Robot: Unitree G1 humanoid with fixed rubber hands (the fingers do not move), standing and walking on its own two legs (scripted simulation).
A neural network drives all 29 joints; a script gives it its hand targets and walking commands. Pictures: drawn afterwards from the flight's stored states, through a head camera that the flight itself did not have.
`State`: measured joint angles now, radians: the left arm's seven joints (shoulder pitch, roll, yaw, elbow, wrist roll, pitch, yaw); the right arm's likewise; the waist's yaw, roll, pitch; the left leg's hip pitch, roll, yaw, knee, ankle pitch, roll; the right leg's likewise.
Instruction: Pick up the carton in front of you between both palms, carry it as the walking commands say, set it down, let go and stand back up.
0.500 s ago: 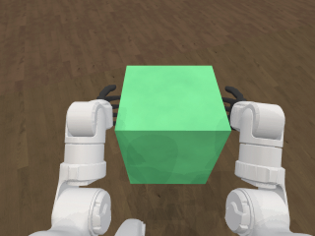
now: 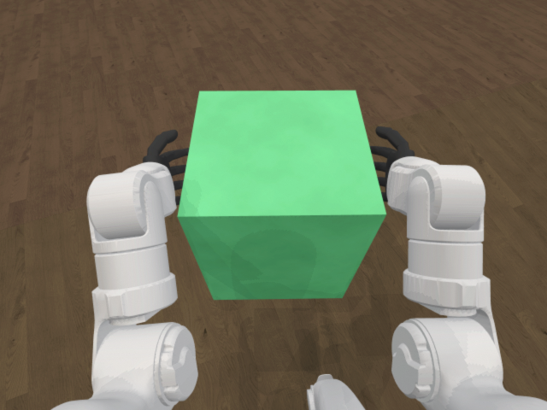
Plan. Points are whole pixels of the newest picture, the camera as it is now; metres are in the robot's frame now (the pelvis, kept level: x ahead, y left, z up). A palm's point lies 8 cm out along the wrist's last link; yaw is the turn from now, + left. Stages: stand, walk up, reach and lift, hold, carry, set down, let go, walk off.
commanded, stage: carry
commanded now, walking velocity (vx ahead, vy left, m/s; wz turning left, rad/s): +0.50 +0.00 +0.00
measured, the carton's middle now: (277, 204) +0.40 -0.04 +0.08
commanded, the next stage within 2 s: none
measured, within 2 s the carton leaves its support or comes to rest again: neither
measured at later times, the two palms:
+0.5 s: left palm (121, 47) +0.66 +0.19 +0.21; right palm (297, 24) +0.70 -0.11 +0.20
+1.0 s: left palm out of the picture +0.95 +0.20 +0.23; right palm out of the picture +1.03 -0.09 +0.23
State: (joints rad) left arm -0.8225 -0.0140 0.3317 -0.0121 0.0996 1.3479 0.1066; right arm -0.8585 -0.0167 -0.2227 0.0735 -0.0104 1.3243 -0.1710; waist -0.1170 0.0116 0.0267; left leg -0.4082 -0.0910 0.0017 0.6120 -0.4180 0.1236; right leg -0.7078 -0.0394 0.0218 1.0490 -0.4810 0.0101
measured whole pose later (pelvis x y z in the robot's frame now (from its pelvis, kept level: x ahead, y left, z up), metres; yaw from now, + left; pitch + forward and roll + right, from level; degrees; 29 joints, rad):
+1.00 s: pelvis +0.63 -0.02 +0.09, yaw +7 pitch +4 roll +0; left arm -0.77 0.00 0.23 0.09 0.04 1.33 0.15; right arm -0.83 -0.01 -0.28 0.13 -0.08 1.35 -0.12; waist 0.11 0.00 0.00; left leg -0.68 0.00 0.01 1.35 -0.43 0.05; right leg -0.39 0.02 -0.12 0.57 -0.39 -0.05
